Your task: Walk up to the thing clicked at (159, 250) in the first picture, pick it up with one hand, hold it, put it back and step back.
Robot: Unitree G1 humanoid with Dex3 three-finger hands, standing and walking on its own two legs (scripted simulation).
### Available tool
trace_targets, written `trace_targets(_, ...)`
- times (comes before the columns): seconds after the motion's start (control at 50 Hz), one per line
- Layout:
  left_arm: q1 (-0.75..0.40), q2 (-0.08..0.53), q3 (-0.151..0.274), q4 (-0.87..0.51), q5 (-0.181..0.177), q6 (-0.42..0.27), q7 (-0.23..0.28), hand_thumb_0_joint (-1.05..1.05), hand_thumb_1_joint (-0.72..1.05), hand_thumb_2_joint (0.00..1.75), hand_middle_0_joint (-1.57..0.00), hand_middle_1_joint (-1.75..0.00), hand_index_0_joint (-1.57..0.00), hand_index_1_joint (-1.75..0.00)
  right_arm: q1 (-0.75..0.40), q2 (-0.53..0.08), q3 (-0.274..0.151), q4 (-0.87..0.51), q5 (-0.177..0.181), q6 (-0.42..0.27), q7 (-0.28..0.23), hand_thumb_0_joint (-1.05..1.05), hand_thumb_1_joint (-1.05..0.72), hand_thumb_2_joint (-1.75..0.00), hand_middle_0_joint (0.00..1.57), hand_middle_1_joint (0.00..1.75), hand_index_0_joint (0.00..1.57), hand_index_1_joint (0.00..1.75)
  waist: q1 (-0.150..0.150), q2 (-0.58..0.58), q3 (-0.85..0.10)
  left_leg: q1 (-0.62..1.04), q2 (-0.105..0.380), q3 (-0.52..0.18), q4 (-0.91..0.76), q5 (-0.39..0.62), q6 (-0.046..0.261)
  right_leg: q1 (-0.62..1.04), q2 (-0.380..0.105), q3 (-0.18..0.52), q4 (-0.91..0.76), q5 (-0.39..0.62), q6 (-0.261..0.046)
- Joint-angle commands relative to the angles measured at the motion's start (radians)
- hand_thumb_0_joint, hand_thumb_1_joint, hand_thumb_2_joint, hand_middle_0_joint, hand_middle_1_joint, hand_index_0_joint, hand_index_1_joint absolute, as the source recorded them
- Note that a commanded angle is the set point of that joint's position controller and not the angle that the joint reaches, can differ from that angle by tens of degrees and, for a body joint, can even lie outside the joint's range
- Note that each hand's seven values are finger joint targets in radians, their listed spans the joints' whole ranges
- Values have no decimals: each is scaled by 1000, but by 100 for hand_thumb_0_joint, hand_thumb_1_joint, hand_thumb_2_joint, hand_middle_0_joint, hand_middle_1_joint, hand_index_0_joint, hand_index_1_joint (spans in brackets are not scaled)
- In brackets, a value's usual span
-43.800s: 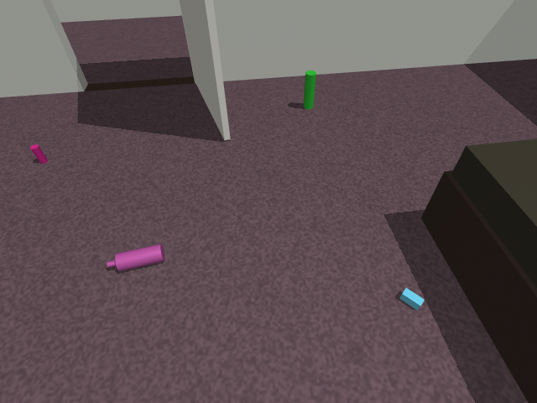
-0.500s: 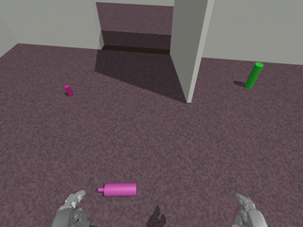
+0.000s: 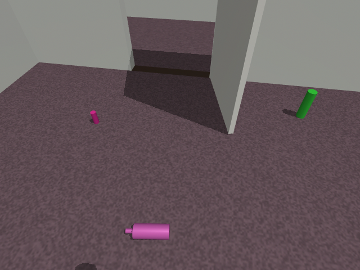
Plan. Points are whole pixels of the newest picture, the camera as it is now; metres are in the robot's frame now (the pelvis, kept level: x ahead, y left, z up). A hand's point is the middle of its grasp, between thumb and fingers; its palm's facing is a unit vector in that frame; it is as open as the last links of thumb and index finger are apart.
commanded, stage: stand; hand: left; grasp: from above
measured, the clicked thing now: (147, 231) +0.49 +0.21 -0.73
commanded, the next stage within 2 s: step back in 1.96 s
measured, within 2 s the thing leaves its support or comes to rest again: neither
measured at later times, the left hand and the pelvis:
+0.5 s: hand out of the picture +0.04 +0.22 -0.15, palm faces +0.02 -0.94 -0.34, open 7.4 cm; pelvis +0.00 -0.02 +0.01, yaw +0 degrees
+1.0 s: hand out of the picture +0.08 +0.21 -0.15, palm faces +0.01 -0.94 -0.33, open 7.4 cm; pelvis +0.01 -0.03 +0.01, yaw +0 degrees
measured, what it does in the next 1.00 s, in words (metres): stands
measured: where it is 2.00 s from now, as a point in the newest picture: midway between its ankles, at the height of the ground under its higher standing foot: outside the picture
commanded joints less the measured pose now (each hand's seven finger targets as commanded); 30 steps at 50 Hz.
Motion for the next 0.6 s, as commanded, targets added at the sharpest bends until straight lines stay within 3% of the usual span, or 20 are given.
trace_targets(0.0, -34, 183, 37, -14, 0, -39, 10, 0, 90, 90, -20, -30, -20, -30, -66, -200, -42, -45, 13, -19, -13, 0, -90, -90, 20, 30, 20, 30, 0, 21, -33, 27, 106, -131, -178, 25, 19, 10, -54, 50, -122, 65, -49)
trace_targets(0.1, -59, 190, 30, 17, -3, -43, 11, 0, 90, 90, -20, -30, -20, -30, -47, -200, -40, -5, 13, -14, -11, 0, -90, -90, 20, 30, 20, 30, -14, 17, -17, 48, 105, -116, -187, 57, 11, 9, -61, 58, -164, 57, -45)
trace_targets(0.22, -49, 193, 24, 47, -2, -45, 10, 0, 90, 90, -20, -30, -20, -30, -66, -204, -36, 10, 15, -8, -5, 0, -90, -90, 20, 30, 20, 30, -6, 5, 8, 41, 103, -115, -194, 36, 9, 3, -61, 57, -196, 10, -42)
trace_targets(0.28, -65, 204, 25, 51, -6, -41, 8, 0, 90, 90, -20, -30, -20, -30, -59, -206, -31, 18, 14, -5, -4, 0, -90, -90, 20, 30, 20, 30, -11, 25, 26, 8, 105, -121, -215, -36, 7, -2, -57, 58, -196, -29, -45)
trace_targets(0.44, -80, 212, 25, 63, -11, -49, 6, 0, 90, 90, -20, -30, -20, -30, -69, -219, -23, 33, 19, -12, -3, 0, -90, -90, 20, 30, 20, 30, -11, 9, -14, 66, 116, -107, -196, 111, 9, 26, -72, 69, -202, 88, -48)
trace_targets(0.58, -98, 217, 24, 68, -14, -48, 2, 0, 90, 90, -20, -30, -20, -30, -74, -229, -17, 39, 19, -11, -4, 0, -90, -90, 20, 30, 20, 30, -11, 15, -11, 47, 118, -101, -204, 98, 4, 39, -72, 69, -217, 61, -48)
